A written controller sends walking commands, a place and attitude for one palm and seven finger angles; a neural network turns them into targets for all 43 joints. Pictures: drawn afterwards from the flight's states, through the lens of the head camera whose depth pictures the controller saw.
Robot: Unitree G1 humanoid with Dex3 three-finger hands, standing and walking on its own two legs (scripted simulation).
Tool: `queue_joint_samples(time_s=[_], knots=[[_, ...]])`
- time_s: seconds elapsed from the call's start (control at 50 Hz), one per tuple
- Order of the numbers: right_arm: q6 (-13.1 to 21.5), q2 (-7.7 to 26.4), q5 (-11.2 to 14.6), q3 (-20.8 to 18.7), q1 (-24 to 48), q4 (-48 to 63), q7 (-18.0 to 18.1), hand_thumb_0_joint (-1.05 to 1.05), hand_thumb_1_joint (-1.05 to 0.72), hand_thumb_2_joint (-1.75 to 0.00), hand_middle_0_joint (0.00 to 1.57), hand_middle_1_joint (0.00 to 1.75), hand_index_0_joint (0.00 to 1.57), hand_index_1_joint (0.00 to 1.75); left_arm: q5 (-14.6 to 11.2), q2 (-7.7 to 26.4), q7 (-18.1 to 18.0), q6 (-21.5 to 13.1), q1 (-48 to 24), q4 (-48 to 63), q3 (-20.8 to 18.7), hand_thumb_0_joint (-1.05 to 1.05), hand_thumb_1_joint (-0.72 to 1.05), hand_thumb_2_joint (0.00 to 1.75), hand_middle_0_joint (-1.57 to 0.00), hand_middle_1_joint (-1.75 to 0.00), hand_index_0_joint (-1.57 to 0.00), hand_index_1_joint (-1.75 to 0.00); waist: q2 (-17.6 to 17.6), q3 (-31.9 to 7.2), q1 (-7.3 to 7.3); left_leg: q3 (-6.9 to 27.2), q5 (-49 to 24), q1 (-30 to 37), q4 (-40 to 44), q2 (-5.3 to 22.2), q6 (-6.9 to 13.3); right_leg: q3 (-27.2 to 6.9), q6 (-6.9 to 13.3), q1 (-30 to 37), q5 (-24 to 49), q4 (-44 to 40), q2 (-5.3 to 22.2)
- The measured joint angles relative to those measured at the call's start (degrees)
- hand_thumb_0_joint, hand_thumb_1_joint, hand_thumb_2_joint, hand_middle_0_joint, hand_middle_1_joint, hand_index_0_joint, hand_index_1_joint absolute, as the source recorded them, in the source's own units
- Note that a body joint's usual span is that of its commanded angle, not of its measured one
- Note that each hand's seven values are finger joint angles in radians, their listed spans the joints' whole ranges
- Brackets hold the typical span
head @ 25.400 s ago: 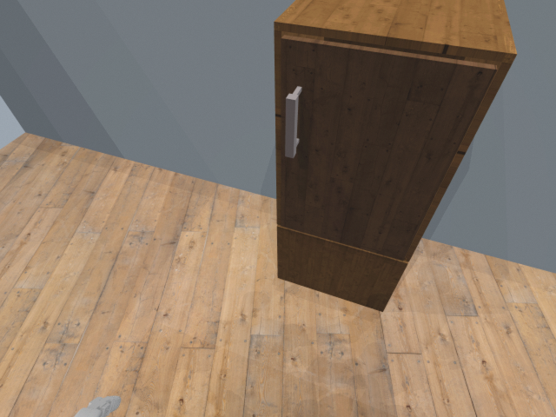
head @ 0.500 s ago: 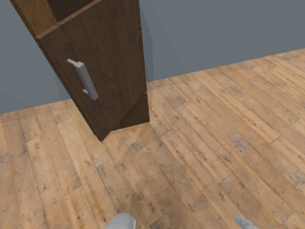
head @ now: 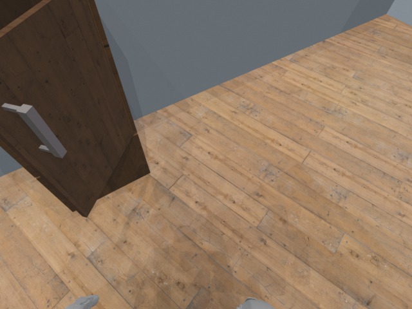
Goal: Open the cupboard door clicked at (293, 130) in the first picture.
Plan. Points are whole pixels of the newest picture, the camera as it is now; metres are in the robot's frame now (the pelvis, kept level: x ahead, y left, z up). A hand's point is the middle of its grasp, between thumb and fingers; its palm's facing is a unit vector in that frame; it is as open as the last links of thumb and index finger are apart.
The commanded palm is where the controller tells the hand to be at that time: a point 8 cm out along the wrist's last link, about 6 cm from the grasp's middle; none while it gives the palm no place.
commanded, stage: walk to a spot facing it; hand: left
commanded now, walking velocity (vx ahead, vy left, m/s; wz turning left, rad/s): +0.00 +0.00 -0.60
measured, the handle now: (36, 131) +0.43 +0.41 +0.04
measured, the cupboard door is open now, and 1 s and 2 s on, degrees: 42 42 42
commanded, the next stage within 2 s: turn to face it in 1.98 s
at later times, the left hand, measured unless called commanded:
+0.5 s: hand (139, 283) +0.18 +0.17 -0.16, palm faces -0.29 -0.94 -0.18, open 7.4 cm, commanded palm none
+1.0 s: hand (173, 248) +0.27 +0.10 -0.19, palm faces -0.56 -0.81 -0.17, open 7.4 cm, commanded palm none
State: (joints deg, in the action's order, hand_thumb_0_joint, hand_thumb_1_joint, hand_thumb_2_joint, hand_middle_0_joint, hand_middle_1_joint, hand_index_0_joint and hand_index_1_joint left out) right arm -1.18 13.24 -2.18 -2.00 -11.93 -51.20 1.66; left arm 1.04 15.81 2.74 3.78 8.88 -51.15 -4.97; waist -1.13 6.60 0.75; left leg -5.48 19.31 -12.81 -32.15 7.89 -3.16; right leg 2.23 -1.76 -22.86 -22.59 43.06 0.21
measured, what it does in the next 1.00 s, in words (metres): walks ahead, turning right: right foot, then left foot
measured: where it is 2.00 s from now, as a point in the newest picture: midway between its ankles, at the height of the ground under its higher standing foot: (297, 251)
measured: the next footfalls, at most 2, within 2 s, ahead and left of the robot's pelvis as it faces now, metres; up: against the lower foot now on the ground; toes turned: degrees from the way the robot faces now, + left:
right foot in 0.04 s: +0.05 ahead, -0.13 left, +0.00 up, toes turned -3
left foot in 0.34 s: +0.09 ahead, +0.12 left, +0.00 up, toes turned -11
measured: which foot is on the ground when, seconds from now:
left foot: down 0.00-0.04, up 0.06-0.32, down 0.34-0.66, up 0.68-0.94, down 0.96-1.00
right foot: up 0.00-0.02, down 0.04-0.34, up 0.36-0.64, down 0.66-0.96, up 0.98-1.00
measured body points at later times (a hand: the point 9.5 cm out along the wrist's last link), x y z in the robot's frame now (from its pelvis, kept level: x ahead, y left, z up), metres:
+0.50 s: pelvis +0.02 +0.00 +0.01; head +0.08 +0.01 +0.45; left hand +0.19 +0.22 -0.15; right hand -0.01 -0.25 -0.12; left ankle +0.05 +0.12 -0.73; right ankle -0.03 -0.12 -0.67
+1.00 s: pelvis +0.15 -0.06 -0.01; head +0.19 -0.06 +0.44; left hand +0.30 +0.15 -0.17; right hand +0.09 -0.34 -0.12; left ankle +0.27 +0.01 -0.74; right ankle -0.01 -0.12 -0.70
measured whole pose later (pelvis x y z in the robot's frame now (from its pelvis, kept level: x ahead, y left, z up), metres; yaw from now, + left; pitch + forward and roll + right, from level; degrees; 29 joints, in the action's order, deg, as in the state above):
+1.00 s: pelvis +0.15 -0.06 -0.01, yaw -38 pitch +1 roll -1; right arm 4.3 12.9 -2.2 -2.1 -8.8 -49.0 -0.2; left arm 1.1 12.9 2.2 1.1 18.1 -58.2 -4.2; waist 1.9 3.3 0.6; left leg -5.2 14.0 -22.8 -35.9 5.0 -0.8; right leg -5.2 0.7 -15.4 -28.4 48.2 -1.2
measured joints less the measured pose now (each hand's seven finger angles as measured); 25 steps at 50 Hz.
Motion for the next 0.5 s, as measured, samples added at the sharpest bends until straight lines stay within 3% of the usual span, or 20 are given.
queue_joint_samples(time_s=[0.04, 0.06, 0.1, 0.16, 0.22, 0.32, 0.34, 0.38, 0.44, 0.5], knots=[[-0.3, 0.54, 0.51, -0.35, -1.43, 0.15, -0.35, 0.01, -0.9, -0.9, 0.2, 0.3, 0.21, 0.3, 0.17, 0.67, 0.0, -0.91, 0.46, 0.62, 0.35, 0.01, 0.9, 0.9, -0.2, -0.3, -0.2, -0.3, 0.72, -1.0, -0.54, -1.48, 2.69, -2.44, -5.73, 0.27, -0.53, -0.93, 1.95, 4.12, 7.09, -8.61, 0.74], [-0.8, 1.22, 0.84, -0.65, -1.0, -0.26, -0.37, 0.01, -0.9, -0.9, 0.2, 0.3, 0.21, 0.3, 0.19, 0.28, -0.53, -1.46, 0.07, 0.38, 0.36, 0.01, 0.9, 0.9, -0.2, -0.3, -0.2, -0.3, 0.11, -0.61, -0.45, -0.36, 6.84, -4.7, -11.36, 0.36, -0.44, -1.6, 2.52, 3.25, 6.52, -7.5, 0.03], [-1.85, 2.36, 1.33, -1.11, 0.28, -1.08, -0.25, 0.01, -0.9, -0.9, 0.2, 0.3, 0.2, 0.3, 0.09, -0.71, -1.3, -1.71, -0.49, 0.22, 0.85, 0.01, 0.9, 0.9, -0.2, -0.3, -0.2, -0.3, -0.88, 0.7, -0.91, 2.97, 11.19, -9.25, -22.65, -1.04, -0.01, -2.55, 2.76, 2.81, 5.41, -6.23, -1.07], [-2.19, 2.57, 1.48, -1.35, 1.44, -1.24, -0.54, 0.01, -0.91, -0.9, 0.2, 0.3, 0.2, 0.3, 0.36, -1.53, -2.17, -1.17, -0.11, 0.33, 1.17, 0.01, 0.9, 0.9, -0.2, -0.3, -0.2, -0.3, 0.32, 1.01, -1.12, 3.37, 9.32, -13.46, -29.25, -2.86, -0.16, -5.07, 2.52, 3.55, 7.17, -9.14, -1.58], [-1.71, 1.92, 1.59, -1.24, 2.08, -0.47, -0.75, 0.01, -0.91, -0.9, 0.2, 0.3, 0.2, 0.3, 0.52, -1.85, -2.46, -0.96, 0.46, 0.0, 1.54, 0.01, 0.9, 0.9, -0.2, -0.3, -0.2, -0.3, 2.2, 0.49, -1.27, 2.93, 7.1, -13.5, -24.1, -4.21, -0.48, -7.8, 2.38, 4.06, 9.13, -11.85, -1.89], [-0.28, 0.7, 1.9, -0.75, 1.94, 0.6, -0.59, 0.01, -0.91, -0.9, 0.2, 0.3, 0.2, 0.3, 0.34, -2.24, -2.23, -0.28, 0.96, -0.37, 1.71, 0.01, 0.9, 0.9, -0.21, -0.3, -0.2, -0.3, 3.49, -1.19, -1.45, 3.14, 1.2, -7.46, -5.92, -6.01, 0.07, -11.2, 1.11, 2.99, 9.05, -11.1, -3.49], [0.28, 0.87, 1.7, -0.56, 1.31, 1.03, -0.5, 0.01, -0.91, -0.9, 0.2, 0.3, 0.2, 0.3, 0.08, -2.45, -2.12, 0.03, 1.15, -0.21, 1.73, 0.01, 0.9, 0.9, -0.21, -0.3, -0.2, -0.3, 2.71, -2.02, -1.65, 3.81, -0.62, -6.17, -1.53, -5.48, 1.37, -10.98, 1.13, 1.79, 7.78, -9.42, -4.37], [0.92, -0.09, 0.95, -0.14, 0.87, 0.82, -0.11, 0.01, -0.91, -0.9, 0.2, 0.3, 0.2, 0.3, -0.17, -1.95, -1.76, 0.66, 0.15, -0.46, 1.45, 0.01, 0.9, 0.9, -0.21, -0.3, -0.2, -0.3, 3.27, -1.66, -1.78, 3.04, -2.08, -6.54, -2.75, -5.01, 3.07, -9.31, 0.84, -1.5, -1.21, -0.49, -4.28], [1.13, -1.61, 0.17, 0.85, -0.84, 0.44, -0.06, 0.01, -0.91, -0.9, 0.2, 0.3, 0.2, 0.3, 0.18, -1.0, -0.93, 0.61, -0.81, -0.39, 0.7, 0.01, 0.9, 0.9, -0.2, -0.3, -0.2, -0.3, 3.71, -1.46, -1.5, 1.74, -2.33, -4.58, -0.72, -3.53, 2.94, -5.08, -0.01, -5.55, -4.53, 13.24, -3.08], [1.1, -2.12, -0.21, 1.16, -2.5, -0.08, -0.14, 0.01, -0.91, -0.9, 0.2, 0.3, 0.2, 0.3, 0.18, -0.97, -0.16, 0.56, -1.29, 0.12, 0.36, 0.01, 0.9, 0.9, -0.2, -0.3, -0.2, -0.3, 2.69, -1.73, -0.95, 0.41, -3.29, -2.49, 2.44, -1.74, 2.26, -1.53, -0.63, -5.6, -3.31, 14.68, -0.98]])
